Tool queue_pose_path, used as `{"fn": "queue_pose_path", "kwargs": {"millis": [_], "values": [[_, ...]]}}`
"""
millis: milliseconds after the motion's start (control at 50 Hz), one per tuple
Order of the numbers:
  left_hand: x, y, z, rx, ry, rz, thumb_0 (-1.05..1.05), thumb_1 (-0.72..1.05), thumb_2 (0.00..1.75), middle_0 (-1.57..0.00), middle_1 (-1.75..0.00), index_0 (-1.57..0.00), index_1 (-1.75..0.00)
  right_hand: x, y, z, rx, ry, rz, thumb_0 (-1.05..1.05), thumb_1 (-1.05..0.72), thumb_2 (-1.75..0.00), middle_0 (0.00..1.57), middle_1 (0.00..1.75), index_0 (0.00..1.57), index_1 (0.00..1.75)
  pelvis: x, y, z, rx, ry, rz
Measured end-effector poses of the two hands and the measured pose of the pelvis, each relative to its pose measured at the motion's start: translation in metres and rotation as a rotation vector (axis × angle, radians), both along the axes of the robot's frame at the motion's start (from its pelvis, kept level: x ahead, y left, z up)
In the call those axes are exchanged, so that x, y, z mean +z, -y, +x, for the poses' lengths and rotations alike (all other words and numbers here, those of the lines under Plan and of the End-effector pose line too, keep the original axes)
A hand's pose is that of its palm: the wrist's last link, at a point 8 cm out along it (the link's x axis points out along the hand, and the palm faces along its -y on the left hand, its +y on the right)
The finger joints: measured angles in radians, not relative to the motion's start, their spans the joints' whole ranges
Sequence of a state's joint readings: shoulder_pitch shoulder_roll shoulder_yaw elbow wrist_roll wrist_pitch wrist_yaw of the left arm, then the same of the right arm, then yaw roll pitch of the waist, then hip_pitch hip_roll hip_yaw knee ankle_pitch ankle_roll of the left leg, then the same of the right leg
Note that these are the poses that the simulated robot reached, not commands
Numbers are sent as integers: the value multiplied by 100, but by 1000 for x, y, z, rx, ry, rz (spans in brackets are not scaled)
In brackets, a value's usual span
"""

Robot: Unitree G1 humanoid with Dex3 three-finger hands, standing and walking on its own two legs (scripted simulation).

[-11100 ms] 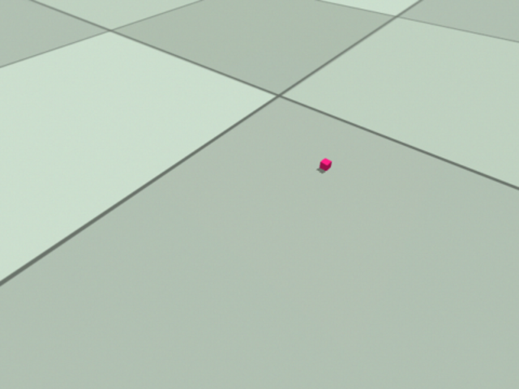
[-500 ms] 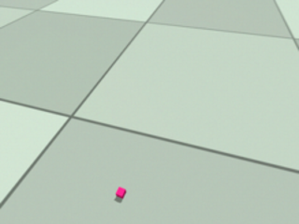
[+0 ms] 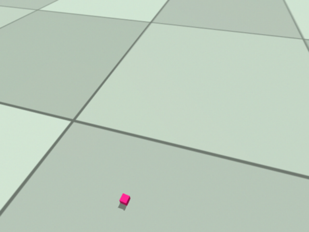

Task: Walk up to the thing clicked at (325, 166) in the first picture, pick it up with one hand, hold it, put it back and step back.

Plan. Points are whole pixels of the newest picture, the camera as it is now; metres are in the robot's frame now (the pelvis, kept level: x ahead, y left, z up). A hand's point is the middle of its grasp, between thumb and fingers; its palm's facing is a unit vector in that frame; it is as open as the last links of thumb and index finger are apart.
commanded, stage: stand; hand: left
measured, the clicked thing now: (125, 199) +0.48 +0.23 -0.76
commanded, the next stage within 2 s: walk up in 0.14 s
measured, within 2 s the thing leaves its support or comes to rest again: neither
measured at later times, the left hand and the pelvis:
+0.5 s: hand out of the picture +0.07 +0.23 -0.15, palm faces +0.00 -0.92 -0.39, open 7.4 cm; pelvis +0.04 -0.03 +0.00, yaw -1 degrees
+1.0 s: hand out of the picture +0.16 +0.23 -0.15, palm faces +0.01 -0.94 -0.35, open 7.4 cm; pelvis +0.08 -0.02 -0.01, yaw +0 degrees
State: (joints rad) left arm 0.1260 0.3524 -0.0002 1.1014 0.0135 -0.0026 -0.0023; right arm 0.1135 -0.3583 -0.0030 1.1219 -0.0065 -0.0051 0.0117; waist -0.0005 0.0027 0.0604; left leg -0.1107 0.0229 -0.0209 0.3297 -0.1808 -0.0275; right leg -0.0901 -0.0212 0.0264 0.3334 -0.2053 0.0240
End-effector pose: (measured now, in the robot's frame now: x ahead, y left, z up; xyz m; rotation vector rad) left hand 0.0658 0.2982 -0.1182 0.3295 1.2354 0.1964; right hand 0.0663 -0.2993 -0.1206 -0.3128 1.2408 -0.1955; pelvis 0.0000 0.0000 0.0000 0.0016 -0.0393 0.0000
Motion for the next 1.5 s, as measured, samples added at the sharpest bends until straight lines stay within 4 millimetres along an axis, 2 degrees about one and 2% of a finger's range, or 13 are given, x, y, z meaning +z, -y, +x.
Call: {"fn": "queue_pose_path", "kwargs": {"millis": [220, 300, 400, 500, 580, 680, 740, 860, 960, 1040, 1140, 1360, 1500], "values": [[-1, -3, 3, 7, 15, -1, 1, 90, 90, -21, -30, -21, -30, 0, 3, 1, -2, 37, 1, 0, -90, -90, 21, 30, 20, 30, -4, 2, 5, -8, 8, 11], [-1, -1, 5, 8, 4, 22, 1, 90, 90, -21, -30, -20, -30, -3, 19, -4, -18, 39, -2, 0, -90, -90, 21, 30, 20, 30, -8, 15, 13, -24, 7, 24], [3, 15, 5, 16, 6, 46, 1, 90, 90, -21, -30, -20, -30, -12, 44, -2, -33, -13, -15, 0, -90, -90, 21, 30, 20, 30, -12, 32, 27, -14, 20, 5], [11, 27, 3, 39, -15, 40, 1, 90, 90, -21, -30, -21, -30, -8, 49, 19, -5, -18, -17, 1, -90, -90, 20, 30, 20, 30, -5, 34, 41, -12, 15, 6], [6, 29, 10, 38, -25, 32, 1, 90, 90, -21, -30, -21, -30, -7, 45, 42, 23, -7, -15, 1, -90, -90, 20, 30, 20, 30, -6, 33, 50, -7, 17, -2], [-14, 24, 35, 52, -5, 8, 1, 90, 90, -21, -30, -21, -30, -12, 31, 71, 39, 28, -24, 0, -90, -90, 20, 30, 20, 30, -18, 27, 63, 9, 27, -2], [-17, 26, 52, 54, 22, -6, 1, 90, 90, -21, -30, -21, -30, -9, 22, 87, 48, 56, -10, 0, -90, -90, 20, 30, 20, 30, -17, 26, 67, 3, 23, 5], [-11, 30, 73, 22, 41, -16, 1, 90, 90, -21, -30, -21, -30, -1, 9, 122, 56, 128, 28, 0, -90, -90, 21, 30, 20, 30, -10, 27, 75, -1, 18, -8], [-2, 27, 85, 17, 55, -3, 1, 90, 90, -21, -30, -21, -30, 3, 6, 136, 57, 160, 39, 0, -90, -90, 21, 30, 20, 30, -6, 24, 77, -4, 20, -8], [3, 21, 91, 21, 66, 9, 1, 90, 90, -21, -30, -21, -30, 4, 7, 134, 49, 151, 34, 0, -90, -90, 21, 30, 20, 30, -4, 22, 77, -6, 23, -8], [5, 16, 91, 19, 59, 15, 1, 90, 90, -21, -30, -20, -30, 3, 11, 119, 29, 117, 23, 0, -90, -90, 21, 30, 20, 30, -2, 20, 75, -11, 26, -8], [-2, 13, 73, 13, 0, -6, 1, 90, 90, -21, -30, -20, -30, 0, 12, 70, -23, 14, 5, 0, -90, -90, 21, 30, 20, 30, -1, 14, 69, -15, 24, -10], [-6, 13, 61, 15, -35, -16, 1, 90, 90, -21, -30, -20, -30, -2, 9, 53, -40, -25, 7, 0, -90, -90, 21, 30, 20, 30, -1, 11, 67, -12, 14, -11]]}}
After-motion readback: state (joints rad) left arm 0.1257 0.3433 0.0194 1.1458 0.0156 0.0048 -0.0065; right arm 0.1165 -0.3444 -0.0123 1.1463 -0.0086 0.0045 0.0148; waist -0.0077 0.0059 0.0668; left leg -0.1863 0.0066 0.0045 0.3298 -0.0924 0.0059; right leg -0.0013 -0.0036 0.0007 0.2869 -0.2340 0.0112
